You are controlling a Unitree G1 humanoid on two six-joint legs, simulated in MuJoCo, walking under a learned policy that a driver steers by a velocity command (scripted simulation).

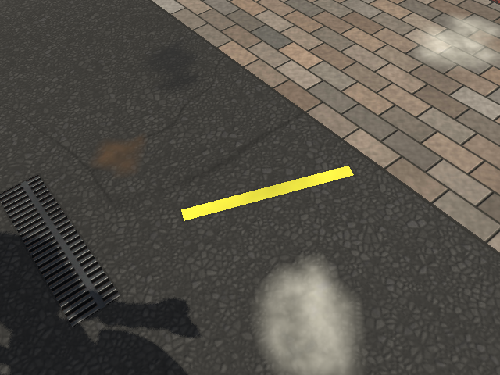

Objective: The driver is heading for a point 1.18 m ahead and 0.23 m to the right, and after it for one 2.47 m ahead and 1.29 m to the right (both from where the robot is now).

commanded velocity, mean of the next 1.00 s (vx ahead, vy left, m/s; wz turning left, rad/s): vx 1.00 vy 0.00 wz -0.13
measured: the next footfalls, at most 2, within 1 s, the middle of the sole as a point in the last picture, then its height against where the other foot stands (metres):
right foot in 0.36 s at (337, 346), level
left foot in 0.86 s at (255, 205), level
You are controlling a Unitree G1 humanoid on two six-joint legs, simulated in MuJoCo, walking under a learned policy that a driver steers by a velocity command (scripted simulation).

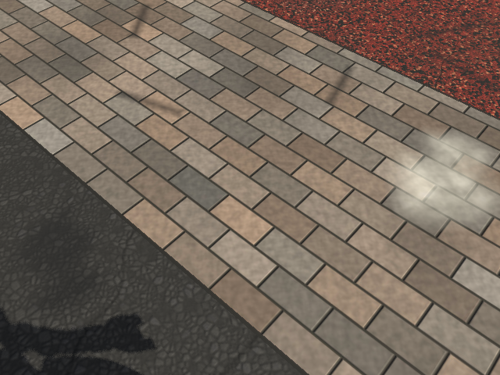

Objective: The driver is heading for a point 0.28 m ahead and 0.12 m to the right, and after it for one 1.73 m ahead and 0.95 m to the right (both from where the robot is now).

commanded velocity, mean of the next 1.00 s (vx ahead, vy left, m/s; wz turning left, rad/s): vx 1.00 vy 0.00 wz -0.90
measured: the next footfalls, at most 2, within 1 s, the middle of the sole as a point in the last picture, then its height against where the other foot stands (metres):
right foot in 0.34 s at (322, 371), level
left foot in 0.78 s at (319, 227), level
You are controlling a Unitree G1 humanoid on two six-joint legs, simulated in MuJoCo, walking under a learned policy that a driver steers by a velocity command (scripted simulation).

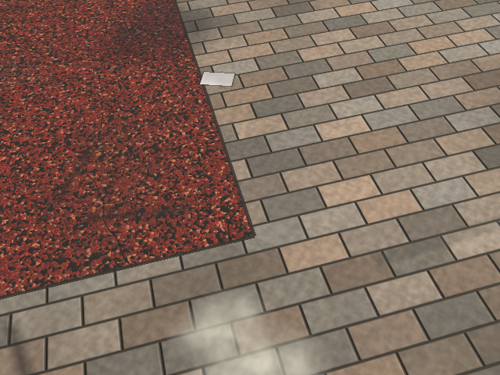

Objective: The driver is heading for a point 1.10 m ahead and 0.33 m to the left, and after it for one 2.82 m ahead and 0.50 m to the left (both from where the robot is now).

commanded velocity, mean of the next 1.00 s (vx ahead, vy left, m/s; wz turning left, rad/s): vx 0.51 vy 0.00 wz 0.64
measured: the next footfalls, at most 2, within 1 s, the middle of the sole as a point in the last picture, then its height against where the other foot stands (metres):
right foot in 0.26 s outside the picture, level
left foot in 0.66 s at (208, 319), level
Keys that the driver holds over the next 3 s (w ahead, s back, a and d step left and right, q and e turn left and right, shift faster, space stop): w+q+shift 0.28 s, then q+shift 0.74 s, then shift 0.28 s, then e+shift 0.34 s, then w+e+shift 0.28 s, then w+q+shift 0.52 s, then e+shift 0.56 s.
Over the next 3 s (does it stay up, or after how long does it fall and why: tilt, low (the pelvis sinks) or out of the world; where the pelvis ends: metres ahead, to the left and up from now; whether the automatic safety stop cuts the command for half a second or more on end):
stays up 1.47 0.21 -0.01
